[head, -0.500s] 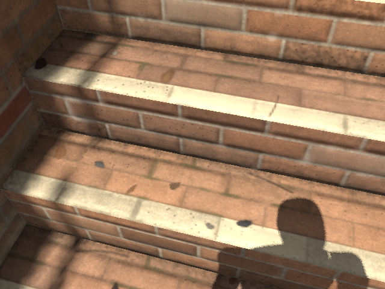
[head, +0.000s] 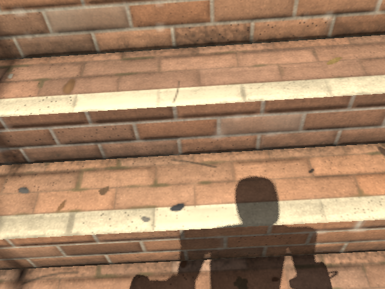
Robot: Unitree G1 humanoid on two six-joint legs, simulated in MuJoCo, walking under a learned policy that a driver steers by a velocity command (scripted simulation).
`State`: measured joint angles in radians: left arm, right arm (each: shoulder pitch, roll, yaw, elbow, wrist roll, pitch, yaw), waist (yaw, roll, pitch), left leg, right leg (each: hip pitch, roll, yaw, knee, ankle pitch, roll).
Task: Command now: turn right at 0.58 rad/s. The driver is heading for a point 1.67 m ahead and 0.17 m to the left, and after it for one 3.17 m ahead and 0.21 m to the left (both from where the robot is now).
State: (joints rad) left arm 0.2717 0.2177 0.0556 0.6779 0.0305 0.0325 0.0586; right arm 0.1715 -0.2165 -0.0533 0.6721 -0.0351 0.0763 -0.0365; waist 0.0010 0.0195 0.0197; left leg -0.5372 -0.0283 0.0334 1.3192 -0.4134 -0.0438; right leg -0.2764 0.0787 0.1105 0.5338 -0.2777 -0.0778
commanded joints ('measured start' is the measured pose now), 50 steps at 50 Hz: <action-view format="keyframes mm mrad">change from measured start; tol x16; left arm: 1 62 140 49 -47 0 -10 10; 50 -63 103 -8 198 -19 -99 -33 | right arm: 1 -48 -54 -11 -97 8 -8 -2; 50 183 -60 -5 214 14 -159 22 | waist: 1 21 -124 -103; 12 -17 -166 -103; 15 -18 213 -87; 30 -32 144 -2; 34 -45 -95 -21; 50 -75 -49 113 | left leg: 1 -130 3 -31 -147 -53 7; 10 183 -39 -49 -567 -87 43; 13 423 -27 -29 -932 119 69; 15 500 362 -439 -1099 98 176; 16 226 451 -479 -1116 273 302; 20 226 219 -212 -1068 314 239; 31 385 196 -223 -984 433 200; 46 206 32 -9 -805 85 114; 50 368 50 -74 -901 102 150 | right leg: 1 296 -271 285 -71 773 -174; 13 -24 -145 399 -140 207 -42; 16 -212 121 36 570 -335 98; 22 -174 80 69 593 -114 120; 29 29 9 -78 5 -238 91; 32 268 -44 -33 -310 132 43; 36 122 -181 97 -241 136 -3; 43 76 -216 205 -384 -366 -82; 50 43 -191 132 -215 108 -94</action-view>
